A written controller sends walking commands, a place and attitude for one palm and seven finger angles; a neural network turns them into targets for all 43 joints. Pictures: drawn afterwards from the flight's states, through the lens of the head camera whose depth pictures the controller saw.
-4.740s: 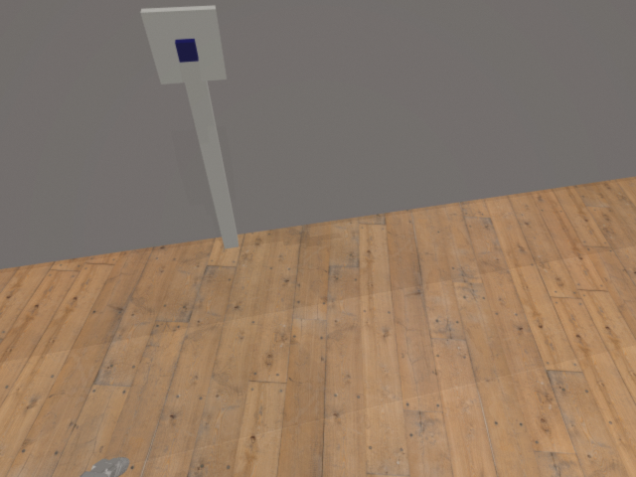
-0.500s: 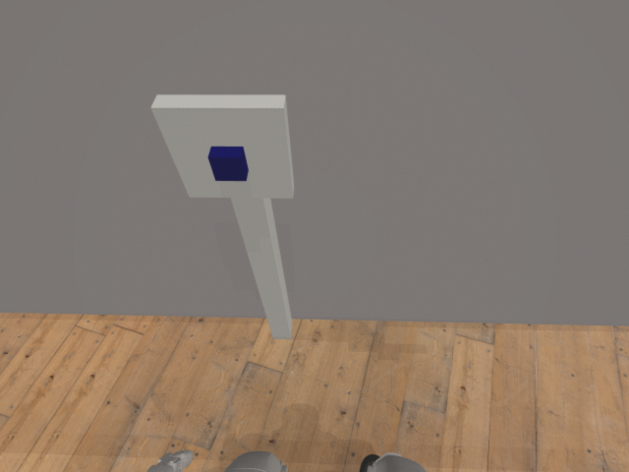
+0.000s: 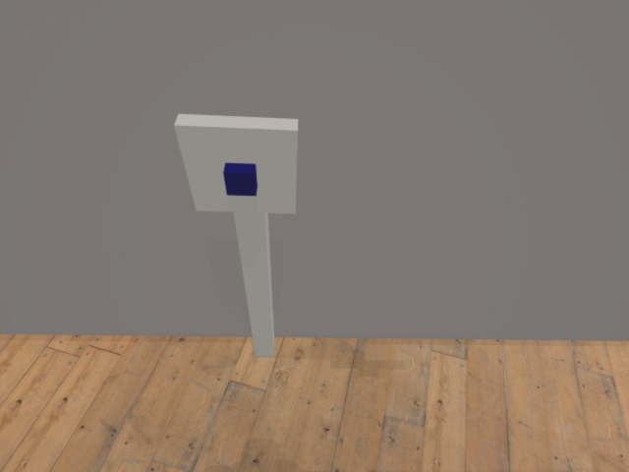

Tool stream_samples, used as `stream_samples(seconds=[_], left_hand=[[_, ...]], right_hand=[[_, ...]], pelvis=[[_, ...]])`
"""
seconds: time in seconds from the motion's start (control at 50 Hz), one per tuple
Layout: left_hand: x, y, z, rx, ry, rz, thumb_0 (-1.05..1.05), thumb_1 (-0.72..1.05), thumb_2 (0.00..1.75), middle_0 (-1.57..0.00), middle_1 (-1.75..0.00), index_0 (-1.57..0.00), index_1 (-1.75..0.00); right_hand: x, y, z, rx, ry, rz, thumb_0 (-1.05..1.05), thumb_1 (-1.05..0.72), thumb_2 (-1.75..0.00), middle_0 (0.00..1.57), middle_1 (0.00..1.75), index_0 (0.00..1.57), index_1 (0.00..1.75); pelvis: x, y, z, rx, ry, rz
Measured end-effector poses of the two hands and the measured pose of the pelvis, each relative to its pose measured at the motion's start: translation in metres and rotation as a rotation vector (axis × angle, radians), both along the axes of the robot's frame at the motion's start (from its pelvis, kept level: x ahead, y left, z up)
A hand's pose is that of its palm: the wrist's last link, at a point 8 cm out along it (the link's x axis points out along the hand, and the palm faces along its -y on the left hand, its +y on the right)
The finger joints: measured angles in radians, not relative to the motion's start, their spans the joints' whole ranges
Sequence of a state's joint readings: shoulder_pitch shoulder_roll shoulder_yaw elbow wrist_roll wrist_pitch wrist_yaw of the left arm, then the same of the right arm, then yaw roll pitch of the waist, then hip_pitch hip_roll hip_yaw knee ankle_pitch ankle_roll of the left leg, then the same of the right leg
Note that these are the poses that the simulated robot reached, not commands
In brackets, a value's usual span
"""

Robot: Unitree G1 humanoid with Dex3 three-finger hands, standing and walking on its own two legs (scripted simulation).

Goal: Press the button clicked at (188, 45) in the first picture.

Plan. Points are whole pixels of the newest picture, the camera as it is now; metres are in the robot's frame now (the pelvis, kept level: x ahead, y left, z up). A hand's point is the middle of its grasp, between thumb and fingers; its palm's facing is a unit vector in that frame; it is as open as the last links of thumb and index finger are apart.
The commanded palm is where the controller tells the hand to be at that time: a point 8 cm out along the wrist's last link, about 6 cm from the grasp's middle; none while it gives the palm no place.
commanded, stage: come to a stop and stand still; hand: left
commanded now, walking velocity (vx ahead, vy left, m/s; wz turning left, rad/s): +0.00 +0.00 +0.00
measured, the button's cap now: (241, 178) +0.53 +0.14 +0.05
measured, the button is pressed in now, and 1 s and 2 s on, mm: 0 0 0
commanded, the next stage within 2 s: look again from close up in 0.68 s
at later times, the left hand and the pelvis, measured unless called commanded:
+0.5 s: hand out of the picture +0.00 +0.11 -0.18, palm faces +0.07 -0.97 -0.21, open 7.2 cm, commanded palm none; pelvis -0.01 -0.07 -0.01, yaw +1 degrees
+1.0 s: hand out of the picture -0.03 +0.15 -0.19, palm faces +0.03 -0.98 -0.19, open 7.4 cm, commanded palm none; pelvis -0.03 -0.01 -0.01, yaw +0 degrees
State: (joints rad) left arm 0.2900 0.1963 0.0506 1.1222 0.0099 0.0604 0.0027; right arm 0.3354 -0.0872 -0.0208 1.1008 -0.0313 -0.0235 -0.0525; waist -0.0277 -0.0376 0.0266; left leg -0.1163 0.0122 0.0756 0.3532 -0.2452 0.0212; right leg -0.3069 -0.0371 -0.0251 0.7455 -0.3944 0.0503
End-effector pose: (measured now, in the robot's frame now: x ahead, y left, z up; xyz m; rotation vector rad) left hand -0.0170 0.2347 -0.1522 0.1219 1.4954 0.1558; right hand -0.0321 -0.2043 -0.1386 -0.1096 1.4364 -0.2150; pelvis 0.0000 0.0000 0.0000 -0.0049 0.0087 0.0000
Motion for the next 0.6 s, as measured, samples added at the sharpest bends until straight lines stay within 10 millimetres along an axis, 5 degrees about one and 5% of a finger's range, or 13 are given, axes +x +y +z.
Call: stream_samples(seconds=[0.14,0.28,0.44,0.6], left_hand=[[0.036,-0.035,0.003,0.043,-0.104,-0.031,0.01,0.93,0.9,-0.19,-0.3,-0.19,-0.3],[0.047,-0.055,0.009,0.068,-0.173,-0.023,0.01,0.95,0.9,-0.2,-0.3,-0.2,-0.3],[0.022,-0.072,0.008,0.058,-0.147,0.004,0.0,0.95,0.9,-0.2,-0.3,-0.2,-0.3],[-0.018,-0.087,0.004,0.013,-0.07,0.039,0.0,0.92,0.9,-0.2,-0.3,-0.2,-0.3]], right_hand=[[-0.025,-0.029,-0.02,0.05,0.094,-0.037,0.01,-0.91,-0.9,0.21,0.29,0.2,0.3],[-0.009,-0.053,-0.025,0.059,0.058,-0.005,0.01,-0.91,-0.9,0.2,0.29,0.19,0.3],[0.018,-0.069,-0.023,0.054,-0.017,0.042,0.01,-0.91,-0.9,0.2,0.29,0.19,0.3],[0.017,-0.078,-0.018,0.026,-0.017,0.063,0.01,-0.92,-0.9,0.2,0.29,0.19,0.3]], pelvis=[[0.002,-0.028,-0.008,0.011,-0.009,0.002],[0.004,-0.051,-0.007,0.013,-0.026,0.014],[-0.005,-0.065,-0.006,0.008,-0.04,0.016],[-0.011,-0.065,-0.004,0.0,-0.043,0.018]])
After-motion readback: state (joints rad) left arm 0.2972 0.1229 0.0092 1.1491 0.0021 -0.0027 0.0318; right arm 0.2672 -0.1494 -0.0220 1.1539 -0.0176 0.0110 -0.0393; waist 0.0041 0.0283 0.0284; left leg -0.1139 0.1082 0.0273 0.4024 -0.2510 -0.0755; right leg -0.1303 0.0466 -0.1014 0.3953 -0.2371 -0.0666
